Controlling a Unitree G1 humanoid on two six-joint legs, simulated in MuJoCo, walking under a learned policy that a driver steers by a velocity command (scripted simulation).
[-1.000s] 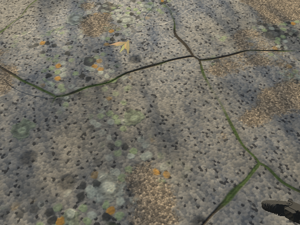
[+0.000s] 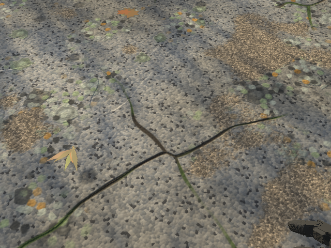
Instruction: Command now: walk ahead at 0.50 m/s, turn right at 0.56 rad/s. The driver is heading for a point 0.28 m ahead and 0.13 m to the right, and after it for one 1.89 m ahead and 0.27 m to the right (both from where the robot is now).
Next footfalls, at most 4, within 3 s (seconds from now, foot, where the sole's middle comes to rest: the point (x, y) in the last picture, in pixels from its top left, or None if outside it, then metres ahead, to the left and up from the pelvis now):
0.02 left None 0.18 0.13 -0.77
0.50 right None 0.36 -0.15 -0.77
0.90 left None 0.43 0.08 -0.77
2.02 left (219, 173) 0.82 -0.12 -0.77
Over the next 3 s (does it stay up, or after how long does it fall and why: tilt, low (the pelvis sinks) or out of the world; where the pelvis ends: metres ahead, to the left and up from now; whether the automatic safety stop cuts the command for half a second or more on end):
stays up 1.09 -0.39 0.00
